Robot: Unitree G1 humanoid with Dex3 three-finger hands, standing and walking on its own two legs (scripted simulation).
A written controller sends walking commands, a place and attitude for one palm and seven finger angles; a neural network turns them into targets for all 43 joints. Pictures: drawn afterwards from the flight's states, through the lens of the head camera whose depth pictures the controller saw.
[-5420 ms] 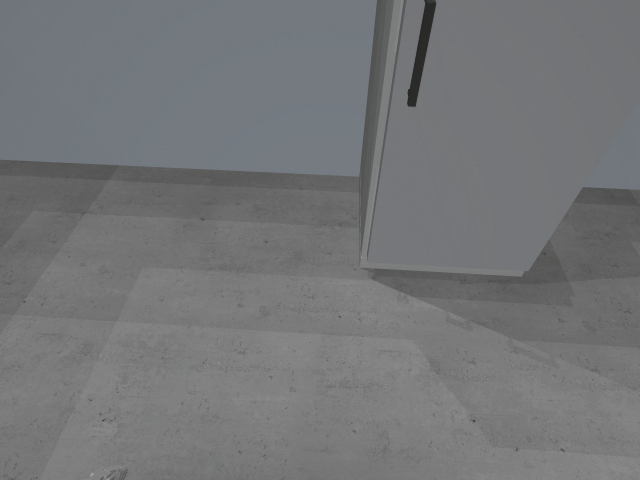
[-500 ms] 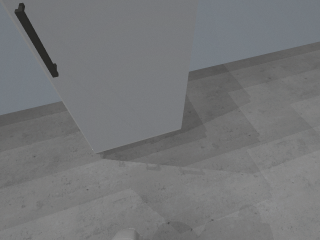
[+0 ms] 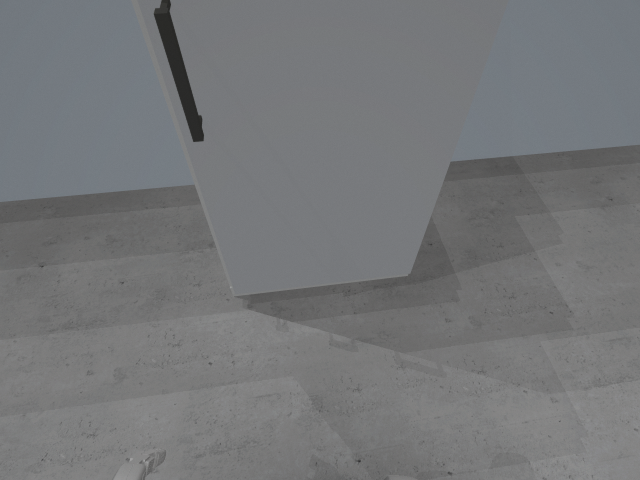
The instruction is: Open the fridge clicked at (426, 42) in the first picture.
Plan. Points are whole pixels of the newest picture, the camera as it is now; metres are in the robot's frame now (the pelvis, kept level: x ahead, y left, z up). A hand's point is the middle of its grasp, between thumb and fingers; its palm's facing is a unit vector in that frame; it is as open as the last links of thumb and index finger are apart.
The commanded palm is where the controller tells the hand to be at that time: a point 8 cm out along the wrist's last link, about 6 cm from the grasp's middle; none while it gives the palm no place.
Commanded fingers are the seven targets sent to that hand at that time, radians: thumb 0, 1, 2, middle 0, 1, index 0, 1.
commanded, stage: turn to face it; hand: left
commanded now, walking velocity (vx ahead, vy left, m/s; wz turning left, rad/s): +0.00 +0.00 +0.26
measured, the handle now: (183, 76) +0.70 +0.26 +0.12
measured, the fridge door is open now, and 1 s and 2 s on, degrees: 0 0 0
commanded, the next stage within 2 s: take the last steps up to it in 0.08 s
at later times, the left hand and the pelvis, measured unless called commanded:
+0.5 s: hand out of the picture -0.06 +0.17 -0.16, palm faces +0.24 -0.94 -0.22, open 7.3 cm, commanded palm none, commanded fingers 0.00 0.90 0.90 -0.20 -0.30 -0.20 -0.30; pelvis +0.01 -0.01 +0.00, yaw +9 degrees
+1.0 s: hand (185, 419) +0.22 +0.22 -0.17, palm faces +0.11 -0.97 -0.22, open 7.3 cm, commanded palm none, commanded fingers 0.00 0.90 0.90 -0.20 -0.30 -0.20 -0.30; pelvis +0.16 +0.02 -0.01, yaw +7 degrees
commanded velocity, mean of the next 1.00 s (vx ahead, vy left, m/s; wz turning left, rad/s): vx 0.24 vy -0.02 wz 0.05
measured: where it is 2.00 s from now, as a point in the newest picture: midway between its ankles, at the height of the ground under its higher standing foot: outside the picture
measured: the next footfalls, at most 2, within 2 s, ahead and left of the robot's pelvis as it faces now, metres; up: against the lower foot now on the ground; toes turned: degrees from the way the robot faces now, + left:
right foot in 0.08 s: +0.04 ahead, -0.13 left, +0.00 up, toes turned -2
left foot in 0.56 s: +0.04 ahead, +0.14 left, +0.00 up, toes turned +16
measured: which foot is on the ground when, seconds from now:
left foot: down 0.00-0.10, up 0.12-0.54, down 0.56-1.00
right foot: up 0.00-0.06, down 0.08-0.56, up 0.58-1.00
